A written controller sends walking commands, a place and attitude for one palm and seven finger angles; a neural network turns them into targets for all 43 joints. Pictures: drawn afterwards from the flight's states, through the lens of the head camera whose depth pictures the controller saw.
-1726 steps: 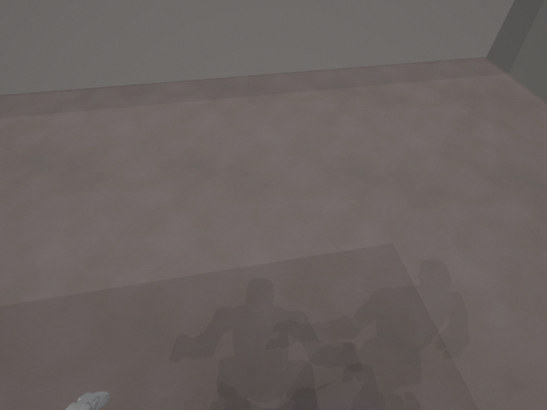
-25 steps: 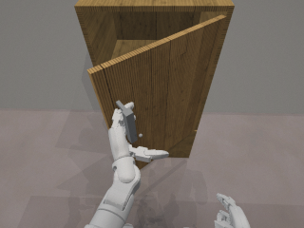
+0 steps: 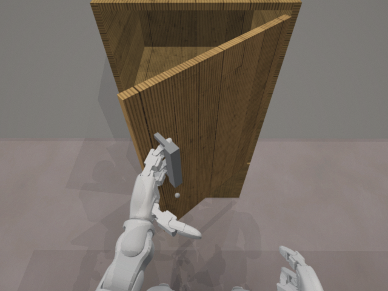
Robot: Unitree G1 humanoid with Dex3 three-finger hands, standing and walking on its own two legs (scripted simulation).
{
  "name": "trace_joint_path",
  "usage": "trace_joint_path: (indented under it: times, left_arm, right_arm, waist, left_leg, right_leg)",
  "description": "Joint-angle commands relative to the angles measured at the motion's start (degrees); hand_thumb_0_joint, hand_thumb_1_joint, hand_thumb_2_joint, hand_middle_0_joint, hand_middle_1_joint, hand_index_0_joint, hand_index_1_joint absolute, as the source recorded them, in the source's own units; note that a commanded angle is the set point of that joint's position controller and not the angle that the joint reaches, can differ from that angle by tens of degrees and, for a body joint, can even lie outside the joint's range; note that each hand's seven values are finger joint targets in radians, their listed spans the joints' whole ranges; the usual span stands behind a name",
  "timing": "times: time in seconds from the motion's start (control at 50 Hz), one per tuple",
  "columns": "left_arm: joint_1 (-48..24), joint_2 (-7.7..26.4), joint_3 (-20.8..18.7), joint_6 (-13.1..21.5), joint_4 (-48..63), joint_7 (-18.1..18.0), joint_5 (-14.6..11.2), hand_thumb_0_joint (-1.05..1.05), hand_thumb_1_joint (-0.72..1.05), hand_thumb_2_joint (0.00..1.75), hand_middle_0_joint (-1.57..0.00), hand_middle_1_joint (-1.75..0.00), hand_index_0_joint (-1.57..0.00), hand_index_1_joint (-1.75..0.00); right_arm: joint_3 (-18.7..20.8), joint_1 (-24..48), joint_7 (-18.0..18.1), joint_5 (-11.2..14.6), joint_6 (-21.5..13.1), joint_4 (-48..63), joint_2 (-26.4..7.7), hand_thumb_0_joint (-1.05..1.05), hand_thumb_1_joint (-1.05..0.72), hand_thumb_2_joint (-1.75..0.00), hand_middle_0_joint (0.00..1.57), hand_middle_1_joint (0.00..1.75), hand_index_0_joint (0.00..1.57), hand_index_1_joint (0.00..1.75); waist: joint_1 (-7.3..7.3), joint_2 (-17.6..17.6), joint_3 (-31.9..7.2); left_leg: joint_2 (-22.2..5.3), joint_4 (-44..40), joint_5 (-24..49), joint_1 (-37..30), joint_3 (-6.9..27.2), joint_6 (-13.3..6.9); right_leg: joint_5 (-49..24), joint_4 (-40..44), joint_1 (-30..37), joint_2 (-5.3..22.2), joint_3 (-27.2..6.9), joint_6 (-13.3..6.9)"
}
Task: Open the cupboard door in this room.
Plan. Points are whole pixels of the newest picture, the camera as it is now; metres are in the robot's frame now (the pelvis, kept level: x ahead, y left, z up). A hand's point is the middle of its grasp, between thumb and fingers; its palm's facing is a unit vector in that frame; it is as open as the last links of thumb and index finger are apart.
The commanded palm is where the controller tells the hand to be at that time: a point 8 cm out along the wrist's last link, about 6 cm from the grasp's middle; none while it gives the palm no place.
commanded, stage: slide the hand sideways off the handle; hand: left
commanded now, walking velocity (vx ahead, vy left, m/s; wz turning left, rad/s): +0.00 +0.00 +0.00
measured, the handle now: (168, 160) +0.36 +0.07 +0.07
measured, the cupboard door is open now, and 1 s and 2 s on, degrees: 41 41 41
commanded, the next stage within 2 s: draw the hand back to the body in 0.66 s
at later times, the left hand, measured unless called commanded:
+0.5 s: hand (146, 218) +0.24 +0.10 +0.07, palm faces +0.02 -1.00 -0.04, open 16.3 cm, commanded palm +0.21 +0.16 +0.07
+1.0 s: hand (113, 224) +0.22 +0.15 +0.09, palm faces +0.01 -1.00 -0.05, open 16.3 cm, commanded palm +0.19 +0.21 +0.10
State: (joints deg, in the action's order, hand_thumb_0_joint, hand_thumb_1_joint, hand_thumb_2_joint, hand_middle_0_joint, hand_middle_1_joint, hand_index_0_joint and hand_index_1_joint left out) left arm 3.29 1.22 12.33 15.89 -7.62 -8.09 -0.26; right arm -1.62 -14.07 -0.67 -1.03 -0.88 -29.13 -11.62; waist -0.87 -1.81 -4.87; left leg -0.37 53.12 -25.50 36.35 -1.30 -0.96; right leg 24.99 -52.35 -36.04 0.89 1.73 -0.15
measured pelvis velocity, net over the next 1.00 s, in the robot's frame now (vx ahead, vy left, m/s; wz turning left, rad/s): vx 0.01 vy -0.01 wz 0.03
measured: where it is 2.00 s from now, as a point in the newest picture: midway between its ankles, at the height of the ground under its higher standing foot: outside the picture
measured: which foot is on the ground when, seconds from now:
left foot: down 0.00-1.00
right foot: down 0.00-1.00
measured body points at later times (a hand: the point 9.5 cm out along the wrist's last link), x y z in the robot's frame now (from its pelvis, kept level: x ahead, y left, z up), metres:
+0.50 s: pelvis +0.02 -0.03 +0.00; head +0.06 -0.05 +0.44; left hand +0.23 +0.15 +0.07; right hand +0.21 -0.25 -0.09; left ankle +0.01 +0.11 -0.69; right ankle +0.01 -0.12 -0.69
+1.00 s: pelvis +0.01 -0.01 +0.00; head +0.04 -0.02 +0.45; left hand +0.21 +0.20 +0.10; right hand +0.19 -0.23 -0.08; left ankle +0.01 +0.11 -0.69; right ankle +0.01 -0.12 -0.69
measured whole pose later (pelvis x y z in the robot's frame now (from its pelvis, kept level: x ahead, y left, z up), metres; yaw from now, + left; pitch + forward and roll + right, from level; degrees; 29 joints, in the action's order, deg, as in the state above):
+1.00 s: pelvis +0.01 -0.01 +0.00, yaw +2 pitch +9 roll -1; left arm 26.4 11.3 -3.9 14.6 13.8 9.3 -13.2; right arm -1.7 -15.3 3.2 1.5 -7.5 -27.2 -13.1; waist 0.2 -3.3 -6.6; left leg -1.1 55.0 -27.2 36.3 1.4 0.2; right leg 26.8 -53.0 -34.7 0.1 4.2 -1.1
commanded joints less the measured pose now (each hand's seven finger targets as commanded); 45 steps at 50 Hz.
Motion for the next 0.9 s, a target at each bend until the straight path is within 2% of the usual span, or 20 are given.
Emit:
trace_joint_path:
  times: [0.0, 0.08, 0.2, 0.22, 0.3, 0.32, 0.38, 0.42, 0.48, 0.54, 0.56, 0.62, 0.66, 0.68, 0.7, 0.74, 0.76, 0.8, 0.86, 0.88]
  left_arm:
    - [-3.9, -0.1, -3.0, 3.2, 17.2, -0.2, -1.5, 0.00, -0.50, 0.30, -0.15, -0.30, -0.15, -0.30]
    - [0.8, 1.5, -3.8, 3.2, 20.3, 0.8, -1.5, 0.00, -0.50, 0.30, -0.15, -0.30, -0.15, -0.30]
    - [6.4, 3.9, -4.7, 4.0, 25.4, 3.8, -1.9, 0.00, -0.50, 0.30, -0.15, -0.30, -0.15, -0.30]
    - [7.4, 4.6, -5.8, 4.1, 25.7, 4.3, -2.4, 0.00, -0.50, 0.30, -0.15, -0.30, -0.15, -0.30]
    - [9.3, 7.5, -8.8, 4.3, 26.2, 7.0, -4.1, 0.00, -0.50, 0.30, -0.15, -0.30, -0.15, -0.30]
    - [9.0, 6.5, -8.1, 4.5, 27.4, 7.8, -4.5, 0.00, -0.50, 0.30, -0.15, -0.30, -0.15, -0.30]
    - [14.3, 8.0, -10.8, 4.7, 28.4, 9.6, -6.5, 0.00, -0.50, 0.30, -0.15, -0.30, -0.15, -0.30]
    - [17.4, 9.9, -13.3, 4.9, 28.5, 10.9, -7.8, 0.00, -0.50, 0.30, -0.15, -0.30, -0.15, -0.30]
    - [18.1, 9.7, -13.2, 5.6, 28.7, 12.7, -8.7, 0.00, -0.50, 0.30, -0.15, -0.30, -0.15, -0.30]
    - [17.8, 12.1, -15.8, 6.5, 28.7, 14.8, -10.0, 0.00, -0.50, 0.30, -0.15, -0.30, -0.15, -0.30]
    - [19.4, 13.0, -16.9, 6.8, 28.4, 15.4, -10.4, 0.00, -0.50, 0.30, -0.15, -0.30, -0.15, -0.30]
    - [18.5, 12.7, -17.1, 7.5, 29.1, 17.3, -12.0, 0.00, -0.50, 0.30, -0.15, -0.30, -0.15, -0.30]
    - [17.1, 13.7, -17.9, 7.8, 28.7, 17.9, -12.7, 0.00, -0.50, 0.30, -0.15, -0.30, -0.15, -0.30]
    - [17.5, 13.7, -18.2, 7.8, 28.2, 18.0, -12.9, 0.00, -0.50, 0.30, -0.15, -0.30, -0.15, -0.30]
    - [15.5, 13.6, -17.7, 7.9, 28.6, 18.2, -12.8, 0.00, -0.50, 0.30, -0.15, -0.30, -0.15, -0.30]
    - [16.1, 13.1, -17.3, 7.6, 28.5, 18.2, -13.0, 0.00, -0.50, 0.30, -0.15, -0.30, -0.15, -0.30]
    - [17.6, 15.3, -19.4, 7.3, 29.9, 18.0, -13.3, 0.00, -0.50, 0.30, -0.15, -0.30, -0.15, -0.30]
    - [17.9, 15.7, -19.5, 6.4, 32.5, 17.7, -13.2, 0.00, -0.50, 0.30, -0.15, -0.30, -0.15, -0.30]
    - [20.5, 16.3, -20.3, 4.1, 33.1, 16.7, -13.1, 0.00, -0.50, 0.30, -0.15, -0.30, -0.15, -0.30]
    - [20.7, 14.9, -19.2, 3.4, 33.7, 16.7, -13.2, 0.00, -0.50, 0.30, -0.15, -0.30, -0.15, -0.30]
  right_arm:
    - [2.5, 4.3, 0.9, 0.7, -2.8, 10.3, -5.6, 0.00, -0.90, -0.90, 0.20, 0.30, 0.20, 0.30]
    - [2.7, 3.9, 1.0, 0.6, -3.2, 10.8, -5.7, 0.00, -0.90, -0.90, 0.20, 0.30, 0.20, 0.30]
    - [2.9, 3.1, 1.2, 0.6, -4.0, 11.4, -5.9, 0.00, -0.90, -0.90, 0.20, 0.30, 0.20, 0.30]
    - [2.9, 2.9, 1.4, 0.6, -4.1, 11.4, -5.8, 0.00, -0.90, -0.90, 0.20, 0.30, 0.20, 0.30]
    - [2.8, 3.2, 2.1, 0.9, -4.8, 11.3, -6.2, 0.00, -0.90, -0.90, 0.20, 0.30, 0.20, 0.30]
    - [2.8, 3.4, 2.2, 0.9, -5.1, 11.3, -6.1, 0.00, -0.90, -0.90, 0.20, 0.30, 0.20, 0.30]
    - [2.9, 3.0, 2.5, 1.1, -5.8, 11.5, -6.0, 0.00, -0.90, -0.90, 0.20, 0.30, 0.20, 0.30]
    - [2.9, 2.9, 2.7, 1.3, -5.9, 11.5, -6.2, 0.00, -0.90, -0.90, 0.20, 0.30, 0.20, 0.30]
    - [2.9, 3.1, 2.9, 1.4, -6.7, 11.5, -6.4, 0.00, -0.90, -0.90, 0.20, 0.30, 0.20, 0.30]
    - [3.1, 2.8, 3.3, 1.5, -7.3, 11.1, -7.0, 0.00, -0.90, -0.90, 0.20, 0.30, 0.20, 0.30]
    - [3.3, 2.8, 3.4, 1.6, -7.5, 11.0, -7.1, 0.00, -0.90, -0.90, 0.20, 0.30, 0.20, 0.30]
    - [3.1, 3.1, 3.7, 1.8, -8.2, 11.0, -7.2, 0.00, -0.90, -0.90, 0.20, 0.30, 0.20, 0.30]
    - [3.2, 3.2, 4.0, 1.8, -8.7, 10.7, -7.5, 0.00, -0.90, -0.90, 0.20, 0.30, 0.20, 0.30]
    - [3.3, 3.4, 4.0, 1.9, -8.9, 10.8, -7.5, 0.00, -0.90, -0.90, 0.20, 0.30, 0.20, 0.30]
    - [3.3, 3.3, 4.1, 2.0, -9.1, 10.5, -7.6, 0.00, -0.90, -0.90, 0.20, 0.30, 0.20, 0.30]
    - [3.3, 3.0, 4.1, 2.1, -9.6, 10.7, -7.7, 0.00, -0.90, -0.90, 0.20, 0.30, 0.20, 0.30]
    - [3.4, 3.0, 4.2, 2.2, -9.7, 11.0, -7.8, 0.00, -0.90, -0.90, 0.20, 0.30, 0.20, 0.30]
    - [3.2, 3.2, 4.3, 2.6, -9.7, 11.6, -7.5, 0.00, -0.90, -0.90, 0.20, 0.30, 0.20, 0.30]
    - [2.9, 3.4, 4.5, 2.8, -9.8, 11.8, -7.3, 0.00, -0.90, -0.90, 0.20, 0.30, 0.20, 0.30]
    - [2.7, 3.5, 4.4, 2.9, -9.8, 12.1, -7.2, 0.00, -0.90, -0.90, 0.20, 0.30, 0.20, 0.30]
  waist:
    - [1.54, 3.3, -13.1]
    - [1.23, 4.9, -12.6]
    - [0.53, 3.4, -12.4]
    - [0.67, 4.9, -12.4]
    - [0.54, 4.2, -10.7]
    - [0.35, 3.1, -11.7]
    - [1.17, 4.0, -13.7]
    - [1.38, 4.6, -12.9]
    - [0.64, 4.4, -11.0]
    - [0.17, 5.3, -10.6]
    - [0.44, 6.3, -11.1]
    - [0.33, 3.9, -10.8]
    - [-0.21, 6.0, -10.1]
    - [0.16, 5.1, -10.3]
    - [-0.34, 4.0, -10.6]
    - [0.11, 2.8, -11.0]
    - [1.08, 3.6, -12.6]
    - [1.47, 0.5, -13.1]
    - [1.78, 1.7, -11.6]
    - [1.61, 1.0, -10.3]
  left_leg:
    - [0.4, -9.1, 13.1, -8.1, 2.1, 0.7]
    - [0.5, -8.2, 14.6, -7.6, 2.1, 0.5]
    - [1.0, -6.3, 14.8, -6.5, 1.9, 0.3]
    - [1.0, -6.1, 14.4, -6.1, 1.9, 0.2]
    - [1.5, -5.3, 12.2, -3.9, 1.9, 0.2]
    - [1.7, -5.0, 12.7, -4.5, 1.8, 0.0]
    - [1.8, -4.3, 14.7, -4.2, 1.6, 0.1]
    - [2.0, -4.1, 14.4, -3.0, 1.5, 0.2]
    - [2.1, -3.4, 12.9, -1.5, 1.7, 0.2]
    - [2.1, -2.3, 11.0, 0.0, 1.8, 0.3]
    - [2.1, -1.9, 10.9, 0.6, 1.8, 0.3]
    - [2.3, -1.3, 9.8, 1.2, 1.8, 0.4]
    - [2.1, -0.5, 8.6, 2.4, 2.1, 0.3]
    - [2.2, -0.3, 8.1, 2.6, 2.0, 0.4]
    - [2.1, -0.3, 8.2, 1.9, 2.1, 0.3]
    - [2.1, -0.8, 8.4, 1.1, 2.3, 0.3]
    - [2.0, -1.3, 9.6, 0.8, 2.5, 0.2]
    - [2.0, -2.9, 10.9, -1.8, 2.3, 0.1]
    - [1.6, -4.8, 11.6, -3.2, 2.8, -0.1]
    - [1.6, -5.6, 11.3, -3.7, 2.8, 0.0]
  right_leg:
    - [-14.4, 6.9, 8.0, -1.6, 1.7, -2.1]
    - [-16.7, 6.5, 8.1, -1.6, 1.4, -1.8]
    - [-18.8, 5.8, 7.6, -1.3, 0.7, -1.5]
    - [-18.9, 5.9, 7.9, -1.4, 0.7, -1.4]
    - [-17.5, 6.4, 7.5, -1.2, -0.4, -1.2]
    - [-18.1, 6.3, 7.6, -1.1, -0.4, -1.1]
    - [-22.0, 5.9, 10.0, -0.9, -0.9, -0.8]
    - [-23.5, 6.3, 10.7, -0.7, -1.6, -0.4]
    - [-22.4, 6.7, 9.7, -0.2, -2.5, 0.1]
    - [-20.1, 7.3, 8.9, 0.2, -3.8, 0.6]
    - [-19.3, 7.5, 9.5, 0.2, -4.2, 0.6]
    - [-17.1, 7.7, 8.4, 0.5, -4.9, 0.7]
    - [-13.9, 8.4, 7.6, 0.7, -5.6, 0.8]
    - [-12.7, 8.5, 7.4, 0.8, -5.9, 0.8]
    - [-11.9, 8.3, 6.4, 0.5, -5.3, 0.6]
    - [-11.2, 7.6, 5.8, 0.1, -4.2, 0.1]
    - [-12.2, 7.4, 7.6, -0.1, -4.2, 0.0]
    - [-13.6, 7.3, 8.4, -0.4, -3.0, -0.4]
    - [-13.7, 7.6, 8.5, -1.3, -1.0, -0.7]
    - [-13.5, 7.7, 8.0, -1.4, -0.3, -0.6]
